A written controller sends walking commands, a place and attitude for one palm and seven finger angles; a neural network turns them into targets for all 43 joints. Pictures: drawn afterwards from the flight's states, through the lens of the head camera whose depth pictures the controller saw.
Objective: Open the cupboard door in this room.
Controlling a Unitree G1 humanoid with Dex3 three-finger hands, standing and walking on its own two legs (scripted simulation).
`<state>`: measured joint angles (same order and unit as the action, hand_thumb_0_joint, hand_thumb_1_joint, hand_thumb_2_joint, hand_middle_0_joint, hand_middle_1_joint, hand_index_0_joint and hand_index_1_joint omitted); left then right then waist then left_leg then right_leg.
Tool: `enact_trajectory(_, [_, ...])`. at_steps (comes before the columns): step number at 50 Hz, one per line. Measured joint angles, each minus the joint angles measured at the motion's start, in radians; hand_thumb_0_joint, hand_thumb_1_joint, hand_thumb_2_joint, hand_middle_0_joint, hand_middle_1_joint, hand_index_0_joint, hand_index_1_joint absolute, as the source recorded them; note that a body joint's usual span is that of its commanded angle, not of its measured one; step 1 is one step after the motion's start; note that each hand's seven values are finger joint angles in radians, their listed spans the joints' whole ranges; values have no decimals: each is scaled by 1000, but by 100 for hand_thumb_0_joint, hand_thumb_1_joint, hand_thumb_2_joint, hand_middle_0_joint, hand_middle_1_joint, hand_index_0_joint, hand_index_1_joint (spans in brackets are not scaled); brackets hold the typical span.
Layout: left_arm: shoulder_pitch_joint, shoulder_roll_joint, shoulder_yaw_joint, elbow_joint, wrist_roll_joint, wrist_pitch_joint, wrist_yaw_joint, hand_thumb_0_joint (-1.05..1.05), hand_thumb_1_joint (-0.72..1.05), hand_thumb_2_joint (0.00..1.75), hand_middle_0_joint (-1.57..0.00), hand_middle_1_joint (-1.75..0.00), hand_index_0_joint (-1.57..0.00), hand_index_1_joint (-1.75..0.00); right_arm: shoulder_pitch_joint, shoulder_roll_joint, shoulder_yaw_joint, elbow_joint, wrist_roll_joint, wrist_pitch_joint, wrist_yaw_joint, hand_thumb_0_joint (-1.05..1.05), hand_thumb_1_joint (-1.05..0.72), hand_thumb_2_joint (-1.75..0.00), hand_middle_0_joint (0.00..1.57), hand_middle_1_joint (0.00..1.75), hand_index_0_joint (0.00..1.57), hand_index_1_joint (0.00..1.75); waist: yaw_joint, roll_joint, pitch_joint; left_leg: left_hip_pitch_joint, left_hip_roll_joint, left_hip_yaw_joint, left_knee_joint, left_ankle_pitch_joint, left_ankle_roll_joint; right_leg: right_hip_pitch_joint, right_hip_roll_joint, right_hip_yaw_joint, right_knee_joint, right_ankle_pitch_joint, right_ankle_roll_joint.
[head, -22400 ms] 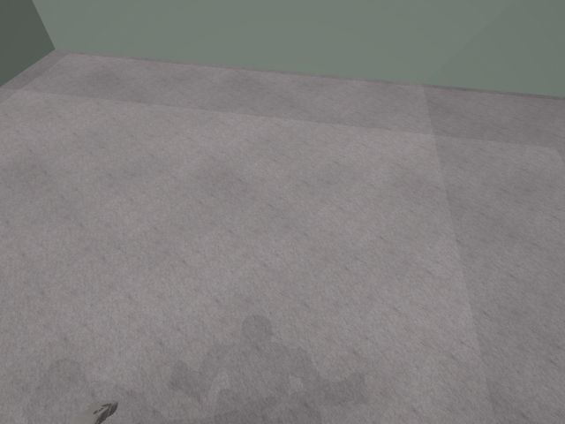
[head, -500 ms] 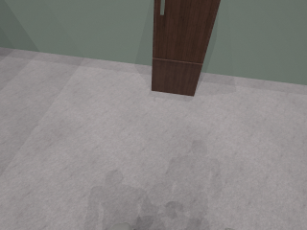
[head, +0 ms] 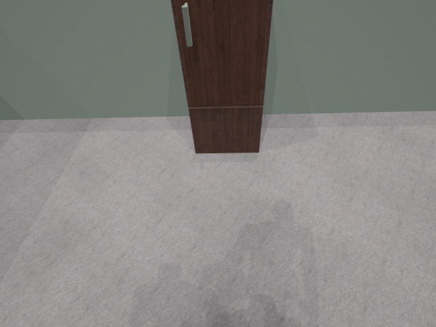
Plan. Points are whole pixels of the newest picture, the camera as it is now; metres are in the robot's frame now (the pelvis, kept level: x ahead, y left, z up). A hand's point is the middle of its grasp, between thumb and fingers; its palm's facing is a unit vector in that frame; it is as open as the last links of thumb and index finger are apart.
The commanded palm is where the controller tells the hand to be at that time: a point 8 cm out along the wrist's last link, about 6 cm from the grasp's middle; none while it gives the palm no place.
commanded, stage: stand and wait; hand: left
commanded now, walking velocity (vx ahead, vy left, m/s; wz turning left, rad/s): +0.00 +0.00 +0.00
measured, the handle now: (187, 24) +1.21 +0.17 +0.06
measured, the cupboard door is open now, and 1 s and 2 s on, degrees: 0 0 0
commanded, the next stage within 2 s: look at it before walking up in 0.28 s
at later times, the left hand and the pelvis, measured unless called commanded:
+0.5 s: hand out of the picture +0.00 +0.16 -0.16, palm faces +0.04 -0.98 -0.18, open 7.3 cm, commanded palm none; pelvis +0.02 +0.00 +0.01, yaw -1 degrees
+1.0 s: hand out of the picture +0.03 +0.17 -0.17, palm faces +0.02 -0.98 -0.17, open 7.4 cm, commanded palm none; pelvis +0.04 +0.01 +0.01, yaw -1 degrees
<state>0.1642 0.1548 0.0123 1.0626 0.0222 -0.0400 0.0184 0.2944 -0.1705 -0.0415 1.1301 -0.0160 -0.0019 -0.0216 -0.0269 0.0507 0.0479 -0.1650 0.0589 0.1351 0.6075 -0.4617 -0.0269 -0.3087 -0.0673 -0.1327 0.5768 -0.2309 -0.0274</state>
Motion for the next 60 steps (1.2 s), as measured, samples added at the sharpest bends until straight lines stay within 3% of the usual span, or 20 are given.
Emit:
enact_trajectory(3, [-6,-13,1,9,-8,2,9,0,92,90,-20,-30,-20,-30,0,18,9,4,3,10,1,0,-92,-90,19,30,20,30,-2,-3,7,-33,-2,-33,27,-14,-6,21,6,-13,-43,23,-8])
enact_trajectory(8, [-6,0,8,35,-20,23,17,-1,94,90,-20,-30,-20,-30,13,49,22,25,-2,-5,0,1,-91,-90,19,30,20,30,11,-27,1,5,6,-48,-109,194,-9,40,17,-16,-57,22,-4])
enact_trajectory(17, [68,7,0,69,-15,34,18,0,94,90,-20,-30,-20,-30,26,67,28,33,0,-4,-1,1,-91,-90,19,30,20,30,30,-42,-30,56,3,-34,-209,206,-8,83,26,-7,-154,61,2])
enact_trajectory(30, [154,-50,-19,107,-11,30,17,0,91,90,-20,-30,-20,-30,7,61,29,23,5,-13,-9,1,-91,-90,19,30,20,30,42,-49,-16,71,-3,-21,-229,199,2,91,23,5,-169,59,14])
enact_trajectory(50, [132,-30,-15,89,-9,21,24,1,91,90,-20,-30,-20,-30,18,74,30,29,4,-23,-12,1,-91,-90,19,30,20,30,33,-50,-17,81,-12,-10,-217,167,15,93,14,18,-151,32,31])
enact_trajectory(56, [159,-22,3,85,2,36,2,1,91,90,-20,-30,-20,-30,56,69,15,24,-5,-19,-4,1,-91,-90,19,30,20,30,33,-54,-44,93,-13,18,-173,111,19,64,10,47,-46,-59,24])
enact_trajectory(60, [175,-23,15,78,10,48,-15,1,91,90,-20,-30,-20,-30,86,56,0,20,-11,-26,-2,1,-91,-90,19,30,20,30,25,-46,-46,123,-10,55,-158,66,13,6,-2,26,100,-150,16])
